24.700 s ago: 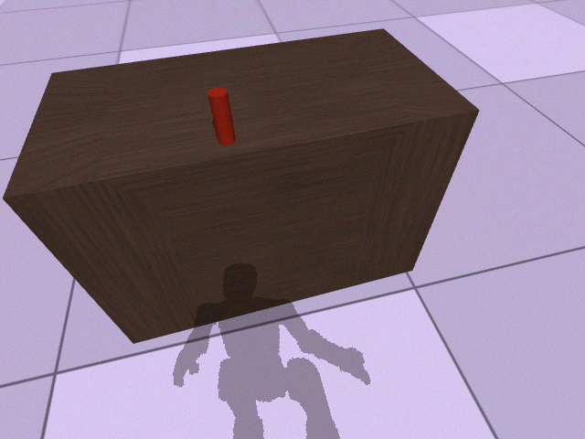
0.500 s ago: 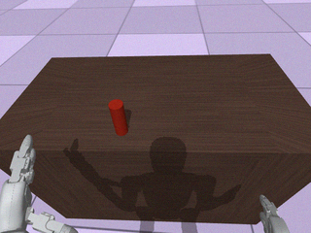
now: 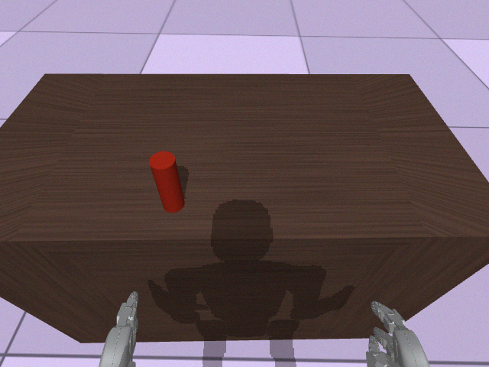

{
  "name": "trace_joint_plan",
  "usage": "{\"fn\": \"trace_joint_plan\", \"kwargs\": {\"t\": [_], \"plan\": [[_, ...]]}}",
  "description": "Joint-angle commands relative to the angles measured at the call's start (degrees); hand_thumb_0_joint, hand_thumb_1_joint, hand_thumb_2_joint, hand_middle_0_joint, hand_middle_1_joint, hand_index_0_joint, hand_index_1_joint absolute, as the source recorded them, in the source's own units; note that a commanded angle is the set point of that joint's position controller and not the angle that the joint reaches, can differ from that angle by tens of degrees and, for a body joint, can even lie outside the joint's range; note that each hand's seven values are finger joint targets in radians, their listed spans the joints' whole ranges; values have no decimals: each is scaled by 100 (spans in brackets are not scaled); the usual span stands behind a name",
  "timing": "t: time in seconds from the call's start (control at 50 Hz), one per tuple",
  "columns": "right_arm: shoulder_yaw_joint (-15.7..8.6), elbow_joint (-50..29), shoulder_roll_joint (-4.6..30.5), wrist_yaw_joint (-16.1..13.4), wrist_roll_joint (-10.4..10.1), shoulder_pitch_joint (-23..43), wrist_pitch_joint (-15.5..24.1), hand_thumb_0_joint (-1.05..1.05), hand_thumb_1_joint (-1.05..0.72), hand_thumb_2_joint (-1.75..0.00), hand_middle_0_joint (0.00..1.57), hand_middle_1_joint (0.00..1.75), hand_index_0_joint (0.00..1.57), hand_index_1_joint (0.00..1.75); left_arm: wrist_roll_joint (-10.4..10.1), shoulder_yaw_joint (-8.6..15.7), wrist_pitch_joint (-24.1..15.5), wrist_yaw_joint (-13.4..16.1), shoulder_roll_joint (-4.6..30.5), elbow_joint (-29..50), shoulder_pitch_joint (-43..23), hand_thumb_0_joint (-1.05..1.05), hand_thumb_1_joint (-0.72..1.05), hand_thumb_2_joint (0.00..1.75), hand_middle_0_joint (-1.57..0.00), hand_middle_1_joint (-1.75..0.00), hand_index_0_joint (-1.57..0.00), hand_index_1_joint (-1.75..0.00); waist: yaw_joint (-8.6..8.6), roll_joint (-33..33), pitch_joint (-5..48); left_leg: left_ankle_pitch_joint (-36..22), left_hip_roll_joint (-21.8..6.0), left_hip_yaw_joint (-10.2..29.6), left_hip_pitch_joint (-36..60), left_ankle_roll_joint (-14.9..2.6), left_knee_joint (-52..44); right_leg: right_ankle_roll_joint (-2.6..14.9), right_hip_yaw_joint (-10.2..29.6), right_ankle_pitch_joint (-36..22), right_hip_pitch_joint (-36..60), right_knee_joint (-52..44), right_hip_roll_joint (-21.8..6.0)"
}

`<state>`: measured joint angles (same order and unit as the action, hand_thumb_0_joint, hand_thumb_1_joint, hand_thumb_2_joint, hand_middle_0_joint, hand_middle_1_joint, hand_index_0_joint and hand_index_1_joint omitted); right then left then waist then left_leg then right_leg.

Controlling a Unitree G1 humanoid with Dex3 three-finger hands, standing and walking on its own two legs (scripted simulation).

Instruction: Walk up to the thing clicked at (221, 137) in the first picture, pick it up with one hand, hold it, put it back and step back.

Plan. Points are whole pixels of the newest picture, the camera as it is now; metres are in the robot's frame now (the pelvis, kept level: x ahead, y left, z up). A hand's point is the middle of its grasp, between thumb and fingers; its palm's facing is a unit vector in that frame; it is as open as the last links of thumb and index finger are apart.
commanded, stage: home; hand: left
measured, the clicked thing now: (168, 184) +0.42 +0.17 +0.06
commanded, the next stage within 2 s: none
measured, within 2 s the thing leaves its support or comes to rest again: neither
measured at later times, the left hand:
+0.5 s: hand out of the picture +0.13 +0.22 -0.12, palm faces -0.03 -0.93 -0.36, open 17.6 cm
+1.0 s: hand out of the picture +0.01 +0.25 -0.13, palm faces -0.04 -0.93 -0.36, open 17.5 cm
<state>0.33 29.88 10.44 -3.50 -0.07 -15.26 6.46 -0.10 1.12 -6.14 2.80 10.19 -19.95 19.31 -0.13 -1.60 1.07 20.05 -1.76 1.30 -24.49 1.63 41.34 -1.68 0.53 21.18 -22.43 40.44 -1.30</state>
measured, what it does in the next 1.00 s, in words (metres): stands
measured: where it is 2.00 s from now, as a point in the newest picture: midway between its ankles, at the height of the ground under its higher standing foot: outside the picture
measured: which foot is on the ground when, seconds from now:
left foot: down 0.00-1.00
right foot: down 0.00-1.00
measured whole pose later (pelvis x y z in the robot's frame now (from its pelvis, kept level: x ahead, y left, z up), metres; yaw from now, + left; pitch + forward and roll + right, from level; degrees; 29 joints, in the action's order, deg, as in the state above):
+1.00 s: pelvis -0.03 -0.01 +0.02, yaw +1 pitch -4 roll +0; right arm 0.4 60.5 20.1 1.2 1.5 -11.9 -0.1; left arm 1.0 -1.9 -0.8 -0.1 21.0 -61.0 12.2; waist 0.4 0.8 -2.1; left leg 11.0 -1.9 2.2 -13.7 2.0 28.0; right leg -0.8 -0.7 13.2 -12.0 28.7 -1.1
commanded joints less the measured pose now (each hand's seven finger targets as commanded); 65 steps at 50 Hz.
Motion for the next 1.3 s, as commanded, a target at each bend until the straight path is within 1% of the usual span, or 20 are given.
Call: {"fn": "trace_joint_plan", "kwargs": {"t": [0.0, 0.04, 0.08, 0.1, 0.12, 0.22, 0.3, 0.32, 0.34, 0.36, 0.44, 0.52, 0.62, 0.74, 0.84, 0.92, 0.98, 1.08, 1.26, 1.28], "plan": [[-244, -567, 750, -112, -74, 382, 158, 0, -90, -90, 20, 30, 20, 30, -86, 205, -208, 267, 549, 1026, -30, 0, -58, 4, -5, -5, -5, -5, 1, 627, 664, -1368, 141, -314, 488, -50, -550, 183, -347, -1377, 243, -523, 188], [-272, -471, 783, -99, -85, 435, 132, 0, -90, -90, 20, 30, 20, 30, -82, 117, -152, 287, 443, 917, -23, 0, -59, 3, -5, -4, -5, -4, -21, 475, 294, -875, 145, -307, 226, -79, -582, 169, -369, -957, -9, -592, 184], [-287, -487, 819, -84, -90, 462, 124, 0, -90, -90, 20, 30, 20, 30, -78, -18, -136, 247, 306, 825, -32, 0, -57, 4, -5, -5, -5, -5, -69, 158, 272, -823, 135, -299, 172, -115, -481, 141, -383, -921, -142, -586, 186], [-282, -556, 836, -69, -90, 536, 133, 0, -90, -90, 20, 30, 20, 30, -74, 91, -135, 260, 425, 950, -71, 0, -59, 3, -5, -4, -5, -4, -38, 61, 420, -950, 119, -265, 180, -118, -446, 140, -419, -1036, -108, -508, 204], [-301, -466, 849, -55, -87, 461, 138, 0, -90, -90, 20, 30, 20, 30, -67, 14, -121, 248, 370, 929, -29, 0, -58, 4, -5, -5, -5, -4, -36, -1, 433, -1057, 123, -272, 192, -122, -379, 121, -409, -1138, -112, -473, 198], [-367, -523, 912, -63, -83, 468, 92, 0, -90, -90, 20, 30, 20, 30, -33, 252, -55, 324, 662, 1299, -174, 0, -56, 5, -5, -5, -5, -5, -3, 41, 1140, -1500, 101, -265, 399, -114, -183, 120, -380, -1543, 77, -229, 212], [-333, -491, 887, -100, -77, 479, 56, 0, -90, -90, 20, 30, 20, 30, -39, 341, 29, 409, 758, 1521, -287, 0, -60, 3, -5, -4, -5, -4, 43, 288, 1086, -1129, 102, -274, 305, -95, -239, 153, -368, -1153, -22, -214, 216], [-579, 469, 1783, 71, 410, 331, -172, 0, -90, -91, 20, 30, 20, 30, 433, 436, 146, 222, 1902, -414, -253, 0, -56, 6, -5, -5, -5, -5, -35, 133, 716, -1594, -287, 291, 628, -367, -183, 541, 205, -1691, 123, -55, -348], [-604, 551, 1855, 131, 434, 226, -280, 0, -90, -90, 20, 30, 20, 30, 445, 463, 189, 134, 1934, -528, -143, 0, -61, 1, -4, -4, -4, -4, -4, 182, 1008, -1802, -302, 353, 680, -505, -67, 602, 279, -1855, 332, 66, -366], [-578, 595, 1800, 174, 404, 375, -316, 0, -90, -90, 20, 30, 20, 30, 417, 430, 194, 93, 1902, -612, -166, 0, -60, 2, -4, -4, -5, -4, 15, 184, 989, -1758, -281, 354, 669, -531, -47, 654, 354, -1834, 334, 6, -393], [-487, 766, 1734, 333, 219, 499, -343, 0, -90, -90, 20, 30, 20, 30, 256, 237, 166, -62, 1842, -1033, -597, 0, -61, 2, -4, -4, -4, -4, -9, 178, 197, -794, -203, 328, 309, -510, -456, 613, 442, -821, 0, -477, -380], [-476, 1150, 1817, 382, 200, 650, -386, 0, -90, -90, 20, 30, 20, 30, 235, 171, 201, -115, 2027, -1724, -734, 0, -55, 5, -5, -5, -5, -5, 14, 94, 124, -860, -234, 426, 485, -479, -605, 578, 448, -823, 170, -651, -366], [-418, 1585, 1956, 399, 205, 748, -479, 0, -90, -90, 20, 30, 20, 30, 209, 125, 287, -158, 2181, -2346, -973, 0, -59, 3, -5, -5, -5, -4, 3, 293, -240, 134, -270, 607, 503, -475, -1261, 543, 525, 166, 79, -1152, -329], [-348, 2091, 2168, 397, 180, 822, -522, 0, -90, -90, 20, 30, 20, 30, 176, 69, 358, -207, 2320, -3068, -907, 0, -60, 2, -4, -4, -5, -4, 68, 400, -318, 842, -340, 774, 514, -410, -1903, 462, 534, 349, 506, -1583, -321], [-258, 2458, 2093, 400, 128, 622, -515, 0, -90, -90, 20, 30, 20, 30, 145, 15, 304, -199, 2451, -3457, -1067, 0, -56, 5, -5, -5, -5, -5, -56, -92, -119, -289, -225, 500, 1157, -363, -1644, 436, 827, 91, 606, -2184, -594], [-248, 2652, 2200, 380, 134, 605, -512, 0, -90, -90, 20, 30, 20, 30, 86, 10, 361, -196, 2407, -3701, -1097, 0, -57, 4, -5, -5, -5, -5, 11, 99, -361, -152, -345, 644, 1010, -344, -2033, 374, 627, -36, 797, -2115, -468], [-249, 2728, 2214, 378, 126, 637, -530, 0, -90, -90, 20, 30, 20, 30, 92, 25, 399, -214, 2424, -3855, -1037, 0, -58, 3, -5, -5, -5, -5, 50, 134, -555, 294, -327, 681, 827, -317, -2231, 353, 587, 301, 751, -2198, -415], [-206, 2825, 2131, 348, 111, 716, -497, 0, -90, -90, 20, 30, 20, 30, 78, 17, 388, -210, 2311, -4002, -1110, 0, -57, 4, -5, -5, -5, -5, 58, 292, -262, -379, -385, 626, 1013, -305, -2246, 348, 554, -560, 1153, -2144, -478], [-183, 2969, 2167, 326, 82, 822, -506, 0, -90, -90, 20, 30, 20, 30, 81, 13, 413, -219, 2284, -4165, -1297, 0, -57, 4, -5, -5, -5, -5, 42, 232, -245, -594, -422, 605, 1189, -283, -2329, 290, 493, -680, 1257, -2282, -512], [-188, 2970, 2191, 323, 82, 840, -501, 0, -90, -90, 20, 30, 20, 30, 92, 18, 409, -220, 2291, -4163, -1349, 0, -58, 4, -5, -5, -5, -5, 28, 236, -139, -795, -435, 588, 1257, -284, -2311, 290, 500, -895, 1344, -2275, -533]]}}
